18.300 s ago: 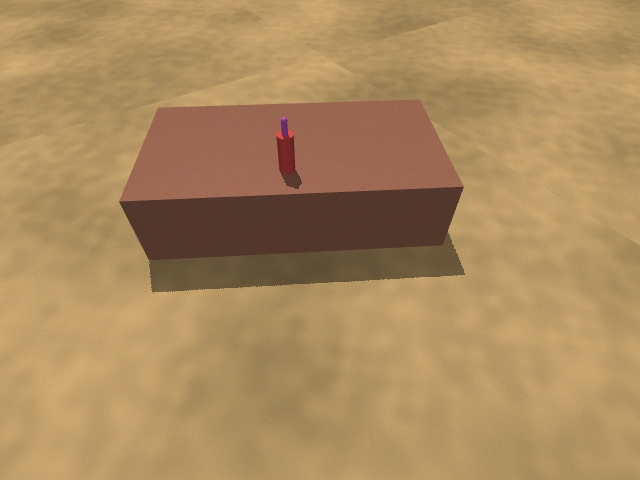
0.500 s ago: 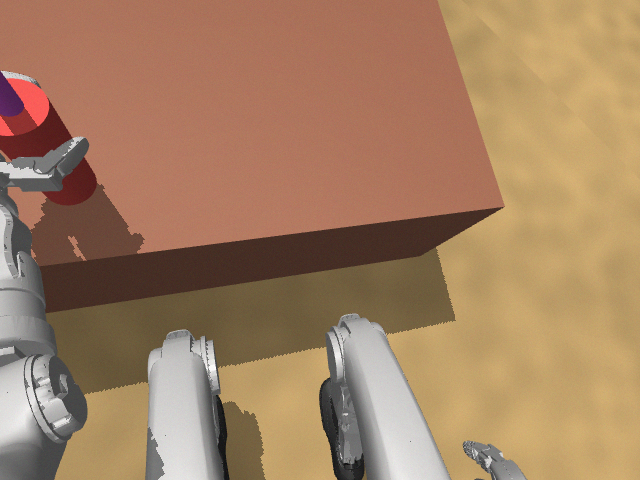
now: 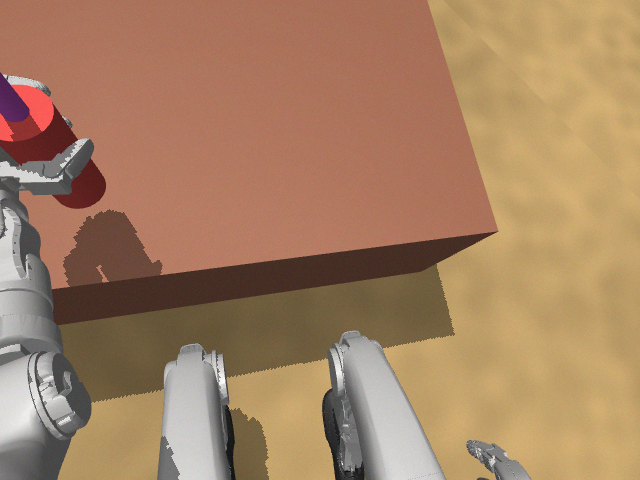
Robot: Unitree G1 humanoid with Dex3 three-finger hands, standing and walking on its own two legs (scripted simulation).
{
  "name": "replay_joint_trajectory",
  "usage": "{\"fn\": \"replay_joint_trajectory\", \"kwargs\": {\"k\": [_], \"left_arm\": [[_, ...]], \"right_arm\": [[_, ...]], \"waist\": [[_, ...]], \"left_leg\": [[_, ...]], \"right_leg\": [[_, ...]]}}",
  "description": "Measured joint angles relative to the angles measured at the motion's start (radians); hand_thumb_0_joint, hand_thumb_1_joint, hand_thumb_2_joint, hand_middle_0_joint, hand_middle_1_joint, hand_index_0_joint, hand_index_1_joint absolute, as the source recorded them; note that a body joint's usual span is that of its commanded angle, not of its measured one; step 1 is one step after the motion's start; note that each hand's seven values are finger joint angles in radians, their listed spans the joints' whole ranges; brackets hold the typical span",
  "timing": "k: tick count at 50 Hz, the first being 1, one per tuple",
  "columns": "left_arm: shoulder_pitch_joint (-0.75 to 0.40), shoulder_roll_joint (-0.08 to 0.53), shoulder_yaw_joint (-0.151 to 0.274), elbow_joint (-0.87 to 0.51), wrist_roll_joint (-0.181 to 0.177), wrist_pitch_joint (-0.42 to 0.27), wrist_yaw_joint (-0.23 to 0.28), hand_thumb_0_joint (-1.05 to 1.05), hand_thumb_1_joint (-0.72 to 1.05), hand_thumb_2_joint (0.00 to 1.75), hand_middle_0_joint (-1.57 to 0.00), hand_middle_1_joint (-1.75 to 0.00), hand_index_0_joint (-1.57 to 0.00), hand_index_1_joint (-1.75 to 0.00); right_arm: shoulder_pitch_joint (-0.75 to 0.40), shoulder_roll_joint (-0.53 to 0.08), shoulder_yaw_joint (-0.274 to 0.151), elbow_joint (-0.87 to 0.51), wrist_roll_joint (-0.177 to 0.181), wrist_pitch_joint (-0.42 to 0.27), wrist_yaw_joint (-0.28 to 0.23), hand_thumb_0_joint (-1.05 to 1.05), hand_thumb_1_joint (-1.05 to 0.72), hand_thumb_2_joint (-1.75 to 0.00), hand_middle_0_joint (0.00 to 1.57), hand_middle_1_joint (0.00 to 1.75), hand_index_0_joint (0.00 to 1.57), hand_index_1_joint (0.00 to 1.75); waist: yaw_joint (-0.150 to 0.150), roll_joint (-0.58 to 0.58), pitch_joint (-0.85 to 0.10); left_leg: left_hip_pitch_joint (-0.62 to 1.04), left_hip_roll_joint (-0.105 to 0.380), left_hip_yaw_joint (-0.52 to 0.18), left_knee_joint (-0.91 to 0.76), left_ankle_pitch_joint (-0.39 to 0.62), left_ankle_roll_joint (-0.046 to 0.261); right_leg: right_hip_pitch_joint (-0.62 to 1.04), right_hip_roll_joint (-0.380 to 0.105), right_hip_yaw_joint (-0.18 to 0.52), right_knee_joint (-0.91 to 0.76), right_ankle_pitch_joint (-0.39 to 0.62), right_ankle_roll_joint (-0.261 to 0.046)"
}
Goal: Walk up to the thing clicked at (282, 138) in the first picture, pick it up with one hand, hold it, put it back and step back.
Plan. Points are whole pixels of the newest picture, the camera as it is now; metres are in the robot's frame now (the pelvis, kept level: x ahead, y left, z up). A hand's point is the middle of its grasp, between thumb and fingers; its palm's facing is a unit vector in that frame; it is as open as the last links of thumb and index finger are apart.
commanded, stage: settle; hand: left
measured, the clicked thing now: (39, 139) +0.51 +0.27 +0.00
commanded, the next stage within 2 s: lift in 0.08 s
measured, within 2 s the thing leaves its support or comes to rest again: neither
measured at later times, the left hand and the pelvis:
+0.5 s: hand (19, 136) +0.48 +0.26 +0.04, palm faces +0.31 -0.95 -0.04, open 8.9 cm; pelvis +0.01 +0.00 +0.04, yaw +1 degrees
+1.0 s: hand out of the picture +0.40 +0.24 +0.16, palm faces +0.32 -0.95 -0.02, open 9.0 cm; pelvis +0.01 +0.00 +0.14, yaw +4 degrees
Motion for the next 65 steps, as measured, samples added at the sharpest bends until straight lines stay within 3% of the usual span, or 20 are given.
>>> {"fn": "replay_joint_trajectory", "kwargs": {"k": [16, 24, 30, 44, 65], "left_arm": [[0.036, -0.030, -0.024, -0.014, 0.001, -0.001, 0.022, -0.02, -0.26, 1.08, -0.73, -1.10, -0.79, -1.12], [0.102, -0.082, -0.035, -0.073, -0.006, 0.004, 0.050, -0.02, -0.27, 1.09, -0.73, -1.11, -0.78, -1.13], [0.177, -0.122, -0.066, -0.134, -0.012, 0.018, 0.066, -0.02, -0.27, 1.10, -0.73, -1.12, -0.78, -1.13], [0.377, -0.237, -0.188, -0.282, -0.043, 0.027, 0.105, -0.02, -0.31, 1.15, -0.73, -1.14, -0.78, -1.15], [0.538, -0.310, -0.303, -0.384, -0.065, 0.022, 0.143, -0.02, -0.34, 1.17, -0.75, -1.13, -0.80, -1.14]], "right_arm": [[-0.007, 0.012, -0.001, 0.008, -0.006, -0.005, 0.001, 0.00, -0.90, -0.90, 0.20, 0.30, 0.21, 0.30], [0.011, 0.015, -0.011, 0.013, 0.002, -0.005, 0.000, 0.00, -0.91, -0.90, 0.20, 0.30, 0.21, 0.30], [0.019, 0.024, -0.017, 0.017, 0.010, -0.014, -0.005, 0.00, -0.91, -0.90, 0.20, 0.30, 0.21, 0.30], [0.019, 0.026, -0.036, 0.024, 0.033, -0.045, -0.026, 0.00, -0.91, -0.90, 0.20, 0.30, 0.21, 0.30], [0.025, 0.028, -0.032, 0.011, 0.038, -0.058, -0.050, 0.00, -0.91, -0.90, 0.20, 0.30, 0.20, 0.30]], "waist": [[0.011, 0.004, -0.003], [0.020, 0.011, -0.001], [0.031, 0.012, 0.000], [0.069, 0.011, 0.009], [0.100, 0.000, 0.055]], "left_leg": [[0.084, -0.002, 0.001, -0.075, 0.018, -0.001], [0.159, -0.003, 0.008, -0.136, 0.031, 0.003], [0.248, -0.003, 0.012, -0.207, 0.049, 0.003], [0.539, -0.008, 0.022, -0.425, 0.109, 0.001], [0.846, -0.019, 0.042, -0.675, 0.185, -0.005]], "right_leg": [[0.087, -0.004, -0.004, -0.078, 0.018, -0.002], [0.162, -0.005, -0.001, -0.143, 0.036, 0.001], [0.252, -0.007, -0.002, -0.217, 0.055, -0.001], [0.544, -0.014, -0.004, -0.439, 0.119, -0.004], [0.840, -0.027, 0.002, -0.673, 0.188, -0.010]]}}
